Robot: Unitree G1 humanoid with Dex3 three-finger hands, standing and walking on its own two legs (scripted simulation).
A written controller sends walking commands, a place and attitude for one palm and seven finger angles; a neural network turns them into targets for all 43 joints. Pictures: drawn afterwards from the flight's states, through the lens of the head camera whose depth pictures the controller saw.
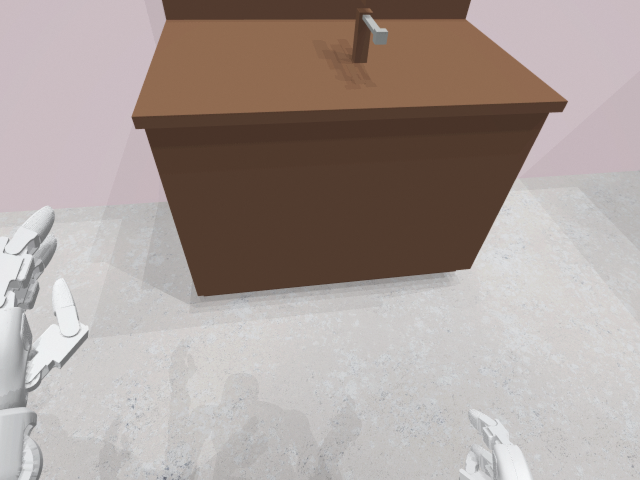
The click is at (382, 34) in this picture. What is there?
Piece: tap's lever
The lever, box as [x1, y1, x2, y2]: [373, 28, 387, 44]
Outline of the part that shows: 374,28 374,43 385,44 387,36 387,31 385,28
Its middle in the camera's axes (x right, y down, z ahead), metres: +0.14 -0.48 +0.91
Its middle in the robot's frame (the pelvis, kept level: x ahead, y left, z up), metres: +1.02 -0.07 +0.16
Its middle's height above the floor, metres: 0.93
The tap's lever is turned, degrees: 0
